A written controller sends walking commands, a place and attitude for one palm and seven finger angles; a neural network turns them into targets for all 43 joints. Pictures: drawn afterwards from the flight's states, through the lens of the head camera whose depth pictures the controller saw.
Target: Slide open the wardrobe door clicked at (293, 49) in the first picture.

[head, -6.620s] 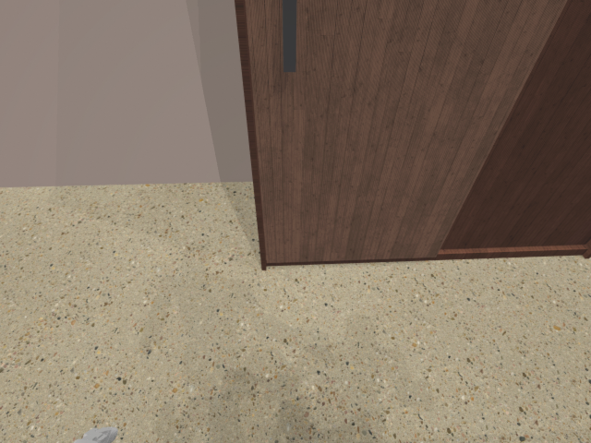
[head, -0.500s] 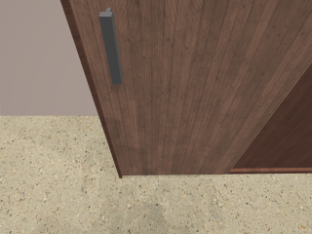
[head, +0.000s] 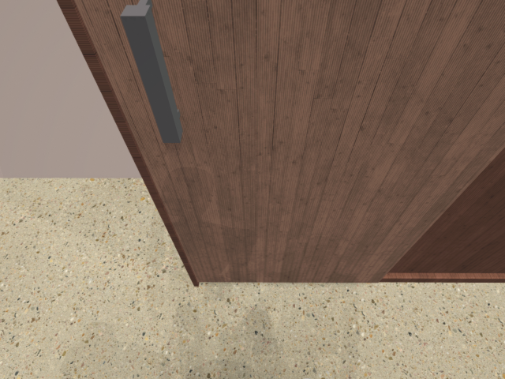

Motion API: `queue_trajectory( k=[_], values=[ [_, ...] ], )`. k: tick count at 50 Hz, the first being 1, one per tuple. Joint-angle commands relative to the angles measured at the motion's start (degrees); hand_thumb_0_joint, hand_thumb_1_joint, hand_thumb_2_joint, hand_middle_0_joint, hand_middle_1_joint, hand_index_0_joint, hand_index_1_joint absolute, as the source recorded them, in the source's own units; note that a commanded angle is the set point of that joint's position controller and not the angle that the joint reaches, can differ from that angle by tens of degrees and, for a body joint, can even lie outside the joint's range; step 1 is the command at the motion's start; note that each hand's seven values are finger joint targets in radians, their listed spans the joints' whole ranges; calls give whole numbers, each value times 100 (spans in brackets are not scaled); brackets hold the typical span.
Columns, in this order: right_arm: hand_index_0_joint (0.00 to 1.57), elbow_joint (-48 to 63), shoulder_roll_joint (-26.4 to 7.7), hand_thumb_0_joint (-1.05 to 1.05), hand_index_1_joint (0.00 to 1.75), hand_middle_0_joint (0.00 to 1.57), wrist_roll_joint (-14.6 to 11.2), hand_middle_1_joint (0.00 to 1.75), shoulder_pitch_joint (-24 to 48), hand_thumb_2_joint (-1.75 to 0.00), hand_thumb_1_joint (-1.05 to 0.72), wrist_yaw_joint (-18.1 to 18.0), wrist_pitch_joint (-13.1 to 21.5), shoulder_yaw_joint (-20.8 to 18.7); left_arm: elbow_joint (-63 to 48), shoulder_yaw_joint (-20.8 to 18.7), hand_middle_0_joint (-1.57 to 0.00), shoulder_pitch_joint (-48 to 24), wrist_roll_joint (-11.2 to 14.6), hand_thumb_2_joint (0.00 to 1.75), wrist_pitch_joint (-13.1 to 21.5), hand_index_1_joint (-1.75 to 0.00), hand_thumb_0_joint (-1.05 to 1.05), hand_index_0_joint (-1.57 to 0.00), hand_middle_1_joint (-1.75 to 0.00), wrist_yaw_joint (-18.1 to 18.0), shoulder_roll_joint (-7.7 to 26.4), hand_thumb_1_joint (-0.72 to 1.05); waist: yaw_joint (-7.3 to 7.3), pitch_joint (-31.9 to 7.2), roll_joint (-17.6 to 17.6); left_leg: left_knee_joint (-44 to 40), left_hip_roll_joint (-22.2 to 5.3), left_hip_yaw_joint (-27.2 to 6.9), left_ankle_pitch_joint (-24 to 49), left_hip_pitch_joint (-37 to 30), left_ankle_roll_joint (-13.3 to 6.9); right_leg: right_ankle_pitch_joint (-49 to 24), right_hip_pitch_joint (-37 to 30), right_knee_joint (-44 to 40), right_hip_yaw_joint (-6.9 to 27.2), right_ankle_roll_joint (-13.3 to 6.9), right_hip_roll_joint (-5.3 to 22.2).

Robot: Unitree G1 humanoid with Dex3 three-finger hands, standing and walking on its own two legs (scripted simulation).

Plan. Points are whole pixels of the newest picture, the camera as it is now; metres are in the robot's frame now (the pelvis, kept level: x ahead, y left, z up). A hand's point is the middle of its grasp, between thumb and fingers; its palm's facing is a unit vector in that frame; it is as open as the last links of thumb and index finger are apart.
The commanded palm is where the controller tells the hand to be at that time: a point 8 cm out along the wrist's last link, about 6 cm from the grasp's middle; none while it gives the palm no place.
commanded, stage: come to a stop and stand still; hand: left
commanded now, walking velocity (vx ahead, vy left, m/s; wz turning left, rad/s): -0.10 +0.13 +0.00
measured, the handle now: (160, 76) +0.48 +0.15 +0.22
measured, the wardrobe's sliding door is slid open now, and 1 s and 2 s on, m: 0.00 0.00 0.00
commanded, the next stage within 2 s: look again from close up in 1.34 s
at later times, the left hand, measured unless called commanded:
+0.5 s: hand out of the picture +0.00 +0.20 -0.16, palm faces +0.01 -0.97 -0.22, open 7.3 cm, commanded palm none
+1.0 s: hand out of the picture +0.00 +0.20 -0.15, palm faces -0.03 -0.98 -0.21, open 7.3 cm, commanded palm none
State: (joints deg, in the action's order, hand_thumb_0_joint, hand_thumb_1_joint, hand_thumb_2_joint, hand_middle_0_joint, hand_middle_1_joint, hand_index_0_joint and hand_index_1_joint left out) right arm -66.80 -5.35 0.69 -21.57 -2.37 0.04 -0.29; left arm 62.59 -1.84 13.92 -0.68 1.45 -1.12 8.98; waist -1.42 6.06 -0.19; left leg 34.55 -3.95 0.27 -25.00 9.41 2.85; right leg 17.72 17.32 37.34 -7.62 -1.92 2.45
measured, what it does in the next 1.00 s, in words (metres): steps on the spot: left foot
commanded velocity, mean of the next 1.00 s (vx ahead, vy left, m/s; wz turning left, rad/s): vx -0.01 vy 0.02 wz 0.00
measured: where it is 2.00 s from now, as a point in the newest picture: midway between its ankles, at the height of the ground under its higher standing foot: outside the picture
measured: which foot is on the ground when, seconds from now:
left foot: up 0.00-0.20, down 0.22-1.00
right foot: down 0.00-1.00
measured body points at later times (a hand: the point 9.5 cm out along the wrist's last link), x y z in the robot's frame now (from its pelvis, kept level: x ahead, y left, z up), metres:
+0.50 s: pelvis -0.02 +0.02 +0.01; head -0.01 +0.01 +0.46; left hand +0.00 +0.25 -0.14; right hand +0.07 -0.21 -0.14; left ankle -0.02 +0.12 -0.72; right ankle +0.00 -0.09 -0.72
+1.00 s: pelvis -0.01 +0.03 +0.02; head +0.00 +0.01 +0.47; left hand +0.00 +0.26 -0.13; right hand -0.05 -0.18 -0.15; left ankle -0.02 +0.12 -0.72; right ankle +0.00 -0.09 -0.72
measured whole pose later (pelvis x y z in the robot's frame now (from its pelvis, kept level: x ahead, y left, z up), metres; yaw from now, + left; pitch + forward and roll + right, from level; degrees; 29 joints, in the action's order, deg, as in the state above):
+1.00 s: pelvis -0.01 +0.03 +0.02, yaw -2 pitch -1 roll +1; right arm -63.5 -8.7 1.1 -19.2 -1.0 0.6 1.1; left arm 63.6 1.2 15.0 -0.4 0.3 -1.6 8.7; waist -0.3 2.7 -1.2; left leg 23.4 0.0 9.5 -14.1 8.2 -2.1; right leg 12.6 13.0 26.8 -5.4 -0.1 3.5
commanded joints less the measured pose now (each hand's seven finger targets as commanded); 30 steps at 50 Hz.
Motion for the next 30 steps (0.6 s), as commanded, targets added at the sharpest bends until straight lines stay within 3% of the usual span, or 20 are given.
queue_trajectory(
  k=[1,4,7,9,10,11,12,13,15,16,17,18,19,21,23,24,26,28,30],
  values=[
    [20,333,-427,0,30,20,-61,30,-102,-90,-90,-70,20,-159,-90,-120,-20,689,-52,90,62,-30,0,-20,-30,-143,772,90,297,-563,1401,956,-32,187,-702,1018,-185,-5661,-1210,-1165,1388,-789,1739],
    [20,297,-212,0,30,20,-72,30,-58,-90,-90,-34,2,-136,-147,-124,-20,545,-80,90,-6,-30,0,-20,-30,-216,687,90,286,-757,689,771,87,322,-412,1040,-157,-5650,-1376,-1021,1168,-909,1653],
    [20,360,-280,0,30,20,-31,30,-35,-90,-90,4,-61,-148,-285,-167,-20,312,-64,90,-86,-30,0,-20,-30,-213,812,90,206,-732,781,38,146,488,317,552,-111,-4220,-875,-1129,1140,-793,1499],
    [20,341,-324,0,30,20,-13,30,-197,-90,-90,22,-66,-175,-370,-172,-20,54,-50,90,-137,-30,0,-20,-30,-192,757,90,42,-657,722,-908,74,541,1186,-138,-148,-2854,-308,-1068,1016,-528,1264],
    [20,385,-538,0,30,20,17,30,-175,-90,-90,22,-43,-198,-459,-164,-20,-8,-32,90,-170,-30,0,-20,-30,-170,679,90,51,-627,309,-1060,-194,328,1877,-381,-261,-2129,12,-923,843,-302,983],
    [20,498,-739,0,30,20,56,30,28,-90,-90,22,-28,-222,-533,-155,-20,12,-28,90,-199,-30,0,-20,-30,-146,558,90,150,-562,-231,-1114,-632,-42,2518,-177,-453,-1373,52,-868,587,-50,612],
    [20,608,-822,0,30,20,66,30,339,-90,-90,34,-10,-215,-556,-118,-20,-29,-44,90,-235,-30,0,-20,-30,-142,462,90,226,-372,-749,-1387,-837,-219,2601,374,-616,-708,-223,-747,400,111,375],
    [20,692,-842,0,30,20,55,30,588,-90,-90,33,8,-194,-523,-94,-20,21,-55,90,-248,-30,0,-20,-30,-133,404,90,301,-284,-942,-1549,-880,-270,2470,690,-695,-413,-500,-681,368,151,308],
    [20,766,-817,0,30,20,43,30,771,-90,-90,17,37,-168,-393,-42,-20,238,-81,90,-220,-30,0,-20,-30,-105,411,90,370,-253,-503,-1458,-692,-118,2078,676,-603,-692,-592,-1018,555,132,396],
    [20,803,-817,0,30,20,38,30,766,-90,-90,26,36,-163,-363,-27,-20,273,-81,90,-198,-30,0,-20,-30,-95,461,90,328,-301,-206,-1385,-567,-31,1719,562,-515,-828,-521,-1242,681,105,483],
    [20,1206,-1234,0,30,20,-59,30,1352,-90,-90,95,66,-244,-127,30,-20,1007,-17,90,-86,-30,0,-20,-30,-316,689,90,528,-549,-524,-69,-456,439,1716,295,-286,-2889,-443,-1321,1267,47,926],
    [20,1324,-766,0,30,20,-40,30,802,-90,-90,150,7,-205,-462,-14,-20,467,-40,90,44,-30,0,-20,-30,-272,1097,90,29,-1093,-248,-126,-32,421,519,466,-231,-2387,-694,-1436,1773,-346,1365],
    [20,1301,-691,0,30,20,8,30,634,-90,-90,188,-15,-154,-573,-51,-20,220,-47,90,138,-30,0,-20,-30,-230,1144,90,5,-1264,-120,-375,12,360,500,328,-250,-2568,-791,-1331,1717,-533,1399],
    [20,1314,-808,0,30,20,11,30,451,-90,-90,182,16,-171,-656,23,-20,-11,-51,90,104,-30,0,-20,-30,-175,916,90,-124,-824,41,-791,-95,244,981,-61,-351,-1227,-91,-1361,1202,-347,933],
    [20,1392,-979,0,30,20,36,30,495,-90,-90,168,55,-147,-662,83,-20,8,-42,90,9,-30,0,-20,-30,-133,726,90,-15,-297,-130,-1265,-396,-66,1176,302,-511,-345,65,-1296,809,-92,480],
    [20,1412,-1011,0,30,20,50,30,522,-90,-90,164,86,-134,-646,97,-20,68,-57,90,-8,-30,0,-20,-30,-114,698,90,53,-194,-278,-1446,-467,-137,1240,491,-563,-346,-62,-1220,699,-57,380],
    [20,1477,-1090,0,30,20,52,30,599,-90,-90,154,99,-109,-589,116,-20,237,-42,90,-43,-30,0,-20,-30,-93,615,90,137,-91,-121,-1676,-454,-172,738,720,-577,-201,-206,-1251,676,-21,340],
    [20,1466,-1088,0,30,20,68,30,553,-90,-90,156,92,-113,-572,123,-20,298,-46,90,-60,-30,0,-20,-30,-84,600,90,133,31,4,-1836,-390,-174,273,799,-566,-68,-165,-1332,718,-22,346],
    [20,1427,-1102,0,30,20,72,30,482,-90,-90,154,129,-90,-576,117,-20,334,-43,90,-44,-30,0,-20,-30,-74,614,90,151,-153,-52,-1899,-386,-173,460,712,-573,-262,-328,-1303,714,-24,358]
  ],
)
